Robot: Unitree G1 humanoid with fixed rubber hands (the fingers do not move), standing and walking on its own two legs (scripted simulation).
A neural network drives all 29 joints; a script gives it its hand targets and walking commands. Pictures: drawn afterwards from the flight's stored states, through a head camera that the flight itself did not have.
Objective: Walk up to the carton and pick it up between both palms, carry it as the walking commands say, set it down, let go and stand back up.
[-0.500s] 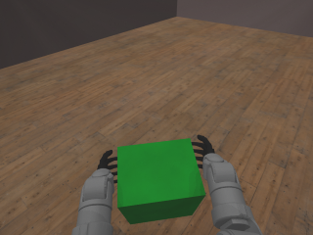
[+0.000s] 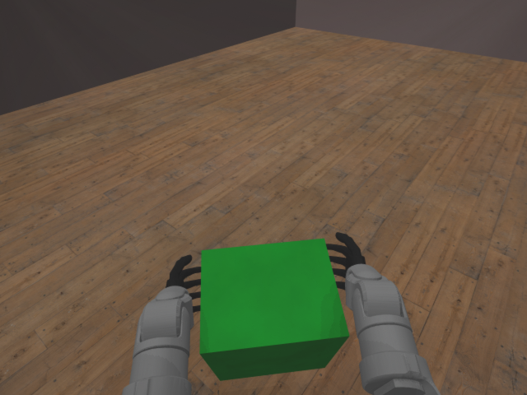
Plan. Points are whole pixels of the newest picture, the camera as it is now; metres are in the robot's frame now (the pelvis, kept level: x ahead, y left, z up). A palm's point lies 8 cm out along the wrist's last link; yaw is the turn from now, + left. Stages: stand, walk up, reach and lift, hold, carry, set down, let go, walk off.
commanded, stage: hold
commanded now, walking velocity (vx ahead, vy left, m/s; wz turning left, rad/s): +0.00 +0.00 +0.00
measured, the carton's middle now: (268, 314) +0.29 +0.00 -0.03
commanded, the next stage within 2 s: carry in 0.92 s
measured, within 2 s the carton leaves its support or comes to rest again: neither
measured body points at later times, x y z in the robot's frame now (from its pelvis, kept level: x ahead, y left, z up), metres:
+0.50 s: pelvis +0.01 +0.00 +0.00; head -0.04 +0.00 +0.45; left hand +0.30 +0.15 +0.03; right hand +0.32 -0.14 +0.05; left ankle +0.04 +0.11 -0.73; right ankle +0.06 -0.14 -0.73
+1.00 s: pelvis +0.00 +0.00 +0.00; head -0.03 +0.00 +0.45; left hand +0.30 +0.15 +0.02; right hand +0.32 -0.14 +0.05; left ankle +0.04 +0.11 -0.73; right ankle +0.05 -0.14 -0.73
